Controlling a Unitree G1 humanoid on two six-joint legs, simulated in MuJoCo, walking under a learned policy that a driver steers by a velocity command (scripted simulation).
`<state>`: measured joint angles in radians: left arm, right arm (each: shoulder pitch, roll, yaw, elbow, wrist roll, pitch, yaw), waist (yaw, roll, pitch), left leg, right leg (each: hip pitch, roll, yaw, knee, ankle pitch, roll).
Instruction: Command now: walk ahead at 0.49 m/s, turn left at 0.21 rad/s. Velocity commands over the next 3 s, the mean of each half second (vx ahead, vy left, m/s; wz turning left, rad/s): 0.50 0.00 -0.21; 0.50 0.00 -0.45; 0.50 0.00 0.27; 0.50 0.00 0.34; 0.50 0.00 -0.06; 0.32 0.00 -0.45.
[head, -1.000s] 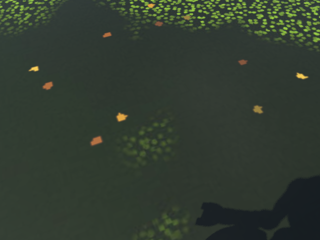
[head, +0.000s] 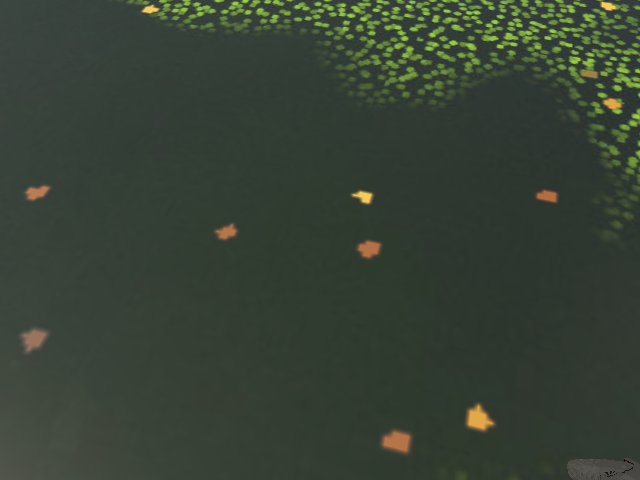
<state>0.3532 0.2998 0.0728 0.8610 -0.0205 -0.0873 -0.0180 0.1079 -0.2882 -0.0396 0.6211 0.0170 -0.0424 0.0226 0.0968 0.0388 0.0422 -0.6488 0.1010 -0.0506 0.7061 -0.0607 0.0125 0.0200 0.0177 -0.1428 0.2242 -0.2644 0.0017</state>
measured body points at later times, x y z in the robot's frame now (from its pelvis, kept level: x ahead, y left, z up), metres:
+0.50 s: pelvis +0.29 +0.03 +0.00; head +0.31 +0.03 +0.45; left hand +0.51 +0.25 -0.10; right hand +0.28 -0.26 -0.12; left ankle +0.20 +0.14 -0.74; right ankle +0.44 -0.14 -0.69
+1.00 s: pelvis +0.57 -0.08 +0.00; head +0.59 -0.11 +0.45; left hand +0.74 +0.16 -0.10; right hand +0.66 -0.39 -0.09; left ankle +0.82 +0.01 -0.69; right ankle +0.47 -0.12 -0.74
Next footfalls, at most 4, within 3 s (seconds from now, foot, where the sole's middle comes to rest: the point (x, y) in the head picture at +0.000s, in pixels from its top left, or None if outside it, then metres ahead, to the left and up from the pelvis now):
0.10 left None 0.24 0.15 -0.78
0.64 right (420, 461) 0.51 -0.13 -0.78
1.14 left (394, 307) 0.87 -0.07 -0.78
1.62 right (501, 253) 1.07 -0.34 -0.78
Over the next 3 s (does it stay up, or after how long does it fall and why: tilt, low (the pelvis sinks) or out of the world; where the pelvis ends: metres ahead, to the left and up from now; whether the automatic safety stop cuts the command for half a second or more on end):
stays up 1.61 -0.28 0.00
